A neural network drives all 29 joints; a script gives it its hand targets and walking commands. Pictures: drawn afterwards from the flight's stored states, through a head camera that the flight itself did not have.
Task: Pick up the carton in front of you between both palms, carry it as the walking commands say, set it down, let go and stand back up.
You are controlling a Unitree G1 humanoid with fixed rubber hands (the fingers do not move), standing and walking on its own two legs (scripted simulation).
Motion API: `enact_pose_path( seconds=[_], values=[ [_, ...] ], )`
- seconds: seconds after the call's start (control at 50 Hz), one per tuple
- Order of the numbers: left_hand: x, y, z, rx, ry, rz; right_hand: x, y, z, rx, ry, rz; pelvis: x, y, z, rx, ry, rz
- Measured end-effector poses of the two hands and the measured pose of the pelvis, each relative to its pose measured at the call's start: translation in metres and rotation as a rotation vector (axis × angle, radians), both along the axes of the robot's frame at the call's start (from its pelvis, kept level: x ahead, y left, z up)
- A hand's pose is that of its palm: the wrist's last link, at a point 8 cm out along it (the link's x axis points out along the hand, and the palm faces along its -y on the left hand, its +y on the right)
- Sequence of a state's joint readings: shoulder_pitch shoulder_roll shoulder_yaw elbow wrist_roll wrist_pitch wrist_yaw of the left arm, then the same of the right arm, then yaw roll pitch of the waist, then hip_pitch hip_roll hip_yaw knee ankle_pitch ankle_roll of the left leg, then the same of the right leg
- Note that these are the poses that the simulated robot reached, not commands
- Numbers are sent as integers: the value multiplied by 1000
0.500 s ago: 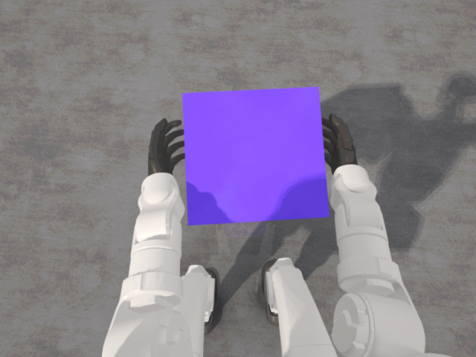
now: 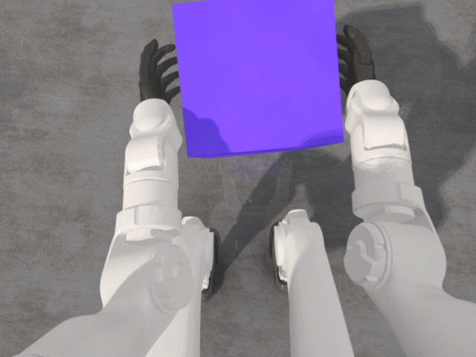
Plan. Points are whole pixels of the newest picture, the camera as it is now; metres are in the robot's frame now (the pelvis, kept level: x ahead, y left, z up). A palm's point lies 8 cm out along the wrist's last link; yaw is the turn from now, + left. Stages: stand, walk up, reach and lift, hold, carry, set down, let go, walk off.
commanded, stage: set down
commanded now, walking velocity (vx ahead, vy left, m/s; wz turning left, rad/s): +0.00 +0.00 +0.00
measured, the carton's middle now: (254, 95) +0.50 -0.05 -0.17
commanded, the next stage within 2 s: none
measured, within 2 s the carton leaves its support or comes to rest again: rests again in 1.12 s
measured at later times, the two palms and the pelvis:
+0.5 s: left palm (187, 105) +0.52 +0.09 -0.24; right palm (334, 86) +0.54 -0.21 -0.25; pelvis -0.01 +0.00 -0.10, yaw +1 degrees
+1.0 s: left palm (194, 108) +0.53 +0.09 -0.32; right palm (326, 89) +0.55 -0.21 -0.32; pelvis -0.01 +0.00 -0.16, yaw +2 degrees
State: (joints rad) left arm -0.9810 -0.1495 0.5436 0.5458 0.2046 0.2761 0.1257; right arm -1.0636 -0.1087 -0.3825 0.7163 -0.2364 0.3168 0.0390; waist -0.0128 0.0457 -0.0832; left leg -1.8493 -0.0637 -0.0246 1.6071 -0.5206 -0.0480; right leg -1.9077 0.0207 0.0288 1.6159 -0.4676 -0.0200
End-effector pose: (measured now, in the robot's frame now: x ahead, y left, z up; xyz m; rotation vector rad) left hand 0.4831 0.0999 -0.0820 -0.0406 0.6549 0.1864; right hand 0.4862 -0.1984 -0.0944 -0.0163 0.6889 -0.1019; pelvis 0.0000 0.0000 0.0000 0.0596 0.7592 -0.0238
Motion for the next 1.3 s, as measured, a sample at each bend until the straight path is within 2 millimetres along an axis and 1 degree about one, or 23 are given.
enact_pose_path(
  seconds=[0.14,0.36,0.58,0.66,0.72,0.78,0.88,0.98,1.12,1.16,1.3],
  values=[
    [11,-5,-42,5,12,2,14,-5,-41,-9,11,16,-5,-1,-31,10,16,-2],
    [27,-10,-112,11,30,9,36,-10,-109,-29,28,47,-11,-2,-74,24,16,-4],
    [42,-14,-184,13,54,12,56,-15,-179,-44,51,72,-13,-2,-115,32,-31,0],
    [47,-14,-208,14,66,11,62,-15,-202,-49,63,80,-12,-2,-129,33,-54,2],
    [51,-14,-222,10,68,10,67,-16,-216,-53,65,87,-12,-2,-138,34,-73,5],
    [55,-14,-227,5,72,12,70,-16,-222,-59,69,93,-11,-2,-144,32,-96,14],
    [56,-12,-230,3,72,3,73,-14,-221,-55,69,91,-10,-2,-151,29,-103,17],
    [52,-12,-234,-5,88,-11,69,-15,-223,-55,86,96,-12,0,-155,24,-111,20],
    [50,-9,-240,-3,104,-26,61,-14,-235,-50,102,111,-17,1,-160,19,-142,29],
    [50,-7,-243,-1,108,-29,60,-12,-239,-49,105,116,-18,1,-161,18,-151,32],
    [51,-2,-248,-8,103,-40,60,-11,-241,-24,98,135,-21,1,-166,13,-176,40]
  ],
)
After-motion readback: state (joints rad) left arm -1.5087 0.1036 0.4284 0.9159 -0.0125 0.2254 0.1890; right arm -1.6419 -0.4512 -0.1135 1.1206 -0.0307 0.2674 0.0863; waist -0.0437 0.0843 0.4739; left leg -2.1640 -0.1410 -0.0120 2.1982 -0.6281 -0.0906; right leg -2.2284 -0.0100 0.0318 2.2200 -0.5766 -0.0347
